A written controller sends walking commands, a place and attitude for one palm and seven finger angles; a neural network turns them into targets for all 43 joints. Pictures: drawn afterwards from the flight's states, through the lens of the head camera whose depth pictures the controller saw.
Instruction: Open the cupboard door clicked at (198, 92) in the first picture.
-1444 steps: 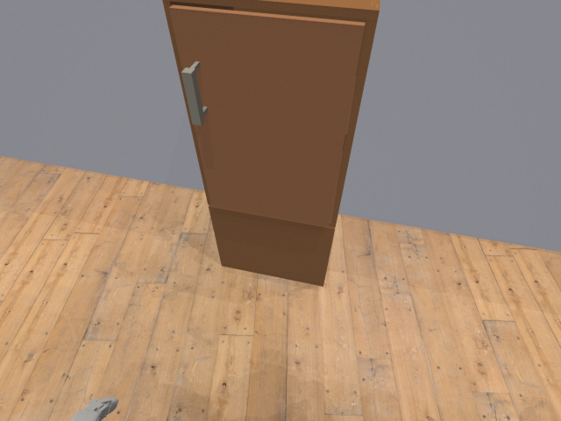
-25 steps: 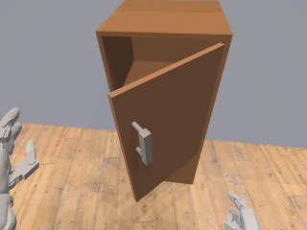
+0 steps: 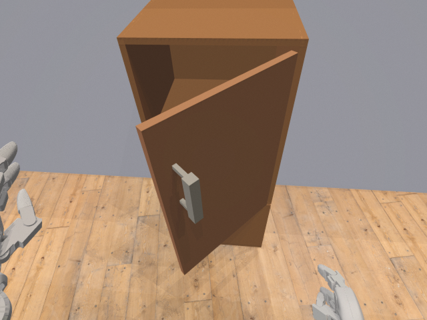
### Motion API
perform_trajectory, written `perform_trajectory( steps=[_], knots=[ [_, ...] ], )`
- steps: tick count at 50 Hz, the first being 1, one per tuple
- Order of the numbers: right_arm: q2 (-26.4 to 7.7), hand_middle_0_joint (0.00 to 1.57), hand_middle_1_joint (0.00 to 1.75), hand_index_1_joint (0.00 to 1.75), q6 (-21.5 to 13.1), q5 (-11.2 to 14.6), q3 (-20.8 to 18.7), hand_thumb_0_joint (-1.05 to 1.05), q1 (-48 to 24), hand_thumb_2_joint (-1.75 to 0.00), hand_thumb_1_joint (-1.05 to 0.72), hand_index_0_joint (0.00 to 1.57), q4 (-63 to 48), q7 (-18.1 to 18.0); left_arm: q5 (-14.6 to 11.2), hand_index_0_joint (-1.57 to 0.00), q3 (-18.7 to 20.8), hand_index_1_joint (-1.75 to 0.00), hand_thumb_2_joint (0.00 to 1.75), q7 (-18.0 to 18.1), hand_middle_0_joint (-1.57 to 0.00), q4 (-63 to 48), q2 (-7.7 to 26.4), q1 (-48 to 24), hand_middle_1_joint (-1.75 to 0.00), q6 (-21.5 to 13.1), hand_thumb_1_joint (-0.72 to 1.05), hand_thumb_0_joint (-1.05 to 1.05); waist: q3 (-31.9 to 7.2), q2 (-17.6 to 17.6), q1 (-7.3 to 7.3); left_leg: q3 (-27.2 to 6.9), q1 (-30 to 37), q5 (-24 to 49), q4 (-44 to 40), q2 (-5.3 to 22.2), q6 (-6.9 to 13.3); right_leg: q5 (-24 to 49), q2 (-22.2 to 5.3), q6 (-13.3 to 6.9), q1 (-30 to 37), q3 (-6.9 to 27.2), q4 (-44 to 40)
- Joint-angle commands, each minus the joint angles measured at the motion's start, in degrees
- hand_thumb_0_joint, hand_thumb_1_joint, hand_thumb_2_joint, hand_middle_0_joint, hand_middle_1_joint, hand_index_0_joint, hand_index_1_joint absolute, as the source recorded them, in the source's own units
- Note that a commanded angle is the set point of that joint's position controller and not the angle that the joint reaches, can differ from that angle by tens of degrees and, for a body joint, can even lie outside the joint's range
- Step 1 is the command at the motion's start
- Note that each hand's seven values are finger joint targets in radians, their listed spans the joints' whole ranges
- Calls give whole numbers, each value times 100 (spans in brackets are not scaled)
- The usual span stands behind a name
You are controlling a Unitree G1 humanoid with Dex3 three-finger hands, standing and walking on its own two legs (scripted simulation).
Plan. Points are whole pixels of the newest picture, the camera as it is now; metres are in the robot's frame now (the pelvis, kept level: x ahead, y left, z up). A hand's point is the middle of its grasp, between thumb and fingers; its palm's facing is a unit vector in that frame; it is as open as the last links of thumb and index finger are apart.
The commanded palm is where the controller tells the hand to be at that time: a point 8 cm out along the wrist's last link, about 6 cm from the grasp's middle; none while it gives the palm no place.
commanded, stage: step back with the hand held close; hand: left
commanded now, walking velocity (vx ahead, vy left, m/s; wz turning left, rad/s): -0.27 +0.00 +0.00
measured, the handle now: (187, 193) +0.34 +0.10 +0.06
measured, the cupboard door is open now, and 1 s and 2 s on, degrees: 47 47 47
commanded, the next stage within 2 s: stop stepping back and stand still in 0.90 s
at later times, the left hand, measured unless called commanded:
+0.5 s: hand out of the picture +0.12 +0.29 +0.15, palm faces +0.43 -0.75 -0.50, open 7.4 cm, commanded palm +0.07 +0.32 +0.17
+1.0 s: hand out of the picture +0.04 +0.27 +0.15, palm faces +0.41 -0.79 -0.45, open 7.5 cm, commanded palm -0.02 +0.31 +0.17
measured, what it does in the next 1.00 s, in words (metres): walks backwards: right foot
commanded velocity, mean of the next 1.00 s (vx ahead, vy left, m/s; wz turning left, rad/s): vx -0.30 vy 0.00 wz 0.02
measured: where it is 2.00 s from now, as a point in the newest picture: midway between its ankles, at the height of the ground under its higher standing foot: outside the picture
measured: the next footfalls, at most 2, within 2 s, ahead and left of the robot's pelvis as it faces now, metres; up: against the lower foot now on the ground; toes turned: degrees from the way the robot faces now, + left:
right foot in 0.88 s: -0.20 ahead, -0.07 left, +0.00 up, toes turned -2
left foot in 1.08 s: -0.15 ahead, +0.11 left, +0.00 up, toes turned +2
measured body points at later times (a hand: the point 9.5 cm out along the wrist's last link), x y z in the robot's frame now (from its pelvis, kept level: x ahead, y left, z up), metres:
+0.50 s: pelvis -0.08 +0.03 -0.02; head -0.07 +0.03 +0.43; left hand +0.09 +0.32 +0.18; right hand +0.09 -0.22 -0.09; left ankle -0.01 +0.12 -0.74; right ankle +0.01 -0.10 -0.74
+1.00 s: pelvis -0.17 +0.01 +0.00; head -0.13 +0.02 +0.44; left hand +0.02 +0.31 +0.17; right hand +0.01 -0.21 -0.10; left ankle -0.12 +0.11 -0.70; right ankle -0.22 -0.08 -0.74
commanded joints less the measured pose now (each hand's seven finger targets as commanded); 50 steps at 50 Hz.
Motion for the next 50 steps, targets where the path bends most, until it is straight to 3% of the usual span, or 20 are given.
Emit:
perform_trajectory(
  steps=[1,8,12,16,21,26,27,30,33,36,38,40,42,43,44,45,46,47,48,50],
  knots=[
    [-696,20,30,30,-93,5,-324,0,-583,-90,-90,20,-1032,-81,15,-20,476,-30,90,29,-20,-1028,994,152,-30,-391,90,0,-641,-111,-182,-182,-24,1172,-154,85,157,1608,-663,50,-325,677,-262],
    [-662,20,30,30,147,58,-407,0,-540,-90,-90,20,-1343,-128,25,-20,893,-30,90,145,-20,-1548,1409,503,-30,-394,90,0,-1217,-474,-160,-229,-302,1808,-119,247,136,2208,-567,126,-49,602,367],
    [-655,20,30,30,149,49,-412,0,-524,-90,-90,20,-1445,-149,51,-20,986,-30,90,216,-20,-1860,1468,564,-30,-446,90,0,-1071,-53,-145,-365,-759,1455,-228,290,168,1781,-519,126,-94,612,608],
    [-703,20,30,30,93,40,-434,0,-469,-90,-90,20,-1463,-147,103,-20,989,-30,90,258,-20,-1888,1392,609,-30,-508,90,0,-881,148,-150,-511,-1512,384,-445,415,299,1137,-419,161,36,637,854],
    [-755,20,30,30,-21,9,-461,0,-297,-90,-90,20,-1445,-156,219,-20,964,-30,90,326,-20,-1749,1263,468,-30,-618,90,0,-430,-53,-243,-688,-2617,-1704,-537,439,441,-35,-449,129,7,815,865],
    [-752,20,30,30,-133,-37,-452,0,-131,-90,-90,20,-1353,-171,295,-20,887,-30,90,401,-20,-1831,1243,84,-30,-718,90,0,-226,-346,-337,-713,-2366,-2242,131,280,403,-1582,-667,-17,-1052,1158,301],
    [-723,20,30,30,-164,-53,-428,0,-72,-90,-90,20,-1331,-178,291,-20,846,-30,90,430,-20,-1919,1207,47,-30,-734,90,0,-226,-442,-360,-779,-2193,-2142,173,266,370,-1592,-683,-45,-1269,1115,314],
    [-722,20,30,30,-229,-48,-391,0,-78,-90,-90,20,-1281,-190,274,-20,893,-30,90,480,-20,-2020,1266,-16,-30,-781,90,0,-326,3,-347,-1007,-2243,-2187,-163,415,402,-1368,-520,31,-1255,884,771],
    [-705,20,30,30,-349,-59,-408,0,-167,-90,-90,20,-1306,-207,322,-20,1113,-30,90,485,-20,-2214,1347,-41,-30,-834,90,0,-693,925,-229,-1731,-3219,-2666,-1387,1169,652,-479,41,266,174,264,2565],
    [-665,20,30,30,-476,-84,-496,0,-158,-90,-90,20,-1226,-149,329,-20,1226,-30,90,445,-20,-2064,1411,165,-30,-876,90,0,-771,854,-224,-1803,-3394,-2505,-1566,1539,887,-1073,199,251,316,329,3512],
    [-629,20,30,30,-520,-78,-479,0,-215,-90,-90,20,-1139,-78,264,-20,1083,-30,90,400,-20,-1841,1227,348,-30,-837,90,0,-438,703,-236,-1614,-3160,-2269,-1495,1422,839,-1435,202,169,57,211,2990],
    [-581,20,30,30,-540,-93,-446,0,-272,-90,-90,20,-970,-33,143,-20,890,-30,90,384,-20,-1733,1140,327,-30,-787,90,0,-312,573,-254,-1441,-2428,-1822,-1346,1223,598,-1781,172,40,-367,110,1844],
    [-574,20,30,30,-566,-99,-428,0,-418,-90,-90,20,-858,-12,68,-20,707,-30,90,322,-20,-1718,1123,89,-30,-802,90,0,-138,339,-262,-1106,-1755,-1302,-727,849,260,-1480,-65,-130,-814,415,49],
    [-506,20,30,30,-515,-78,-430,0,-300,-90,-90,20,-755,31,48,-20,696,-30,90,289,-20,-1667,1209,24,-30,-826,90,0,-316,-346,-323,-729,-1307,-817,233,425,10,-1104,-741,-444,-1215,1437,-631],
    [-402,20,30,30,-448,-35,-409,0,-314,-90,-90,20,-692,46,51,-20,682,-30,90,284,-20,-1677,1409,-154,-30,-824,90,0,-497,-1447,-276,-205,-822,-415,1767,-60,-217,-448,-1791,-721,-1930,2567,-1104],
    [-437,20,30,30,-447,-46,-369,0,-506,-90,-90,20,-695,23,92,-20,720,-30,90,327,-20,-1704,1581,-475,-30,-882,90,0,-378,-1492,-134,-230,-1296,-986,2996,-228,-215,1374,-2167,-880,-1841,2379,-896],
    [-411,20,30,30,-485,17,-367,0,-470,-90,-90,20,-619,-2,117,-20,627,-30,90,355,-20,-1678,1461,-513,-30,-925,90,0,-835,-1510,-146,-280,-1907,-1335,3444,-439,-186,4026,-1980,-613,-842,1986,-261],
    [-382,20,30,30,-459,37,-369,0,-472,-90,-90,20,-732,-24,172,-20,823,-30,90,339,-20,-1630,1607,-170,-30,-782,90,0,-1131,-1683,-153,-324,-2236,-1257,3164,-362,-136,5410,-1760,-313,-36,1501,324],
    [-316,20,30,30,-416,15,-264,0,-562,-90,-90,20,-905,-52,199,-20,869,-30,90,302,-20,-1786,1610,-113,-30,-687,90,0,-1209,-1581,-139,-142,-2167,-1074,2691,-310,-157,5795,-1604,-344,364,1156,609],
    [-264,20,30,30,-351,4,-100,0,-755,-90,-90,20,-953,-163,166,-20,931,-30,90,306,-20,-2046,1634,-23,-30,-674,90,0,-1069,-901,-161,154,-1859,-656,1622,-400,-166,5779,-1349,-443,426,1008,762]
  ],
)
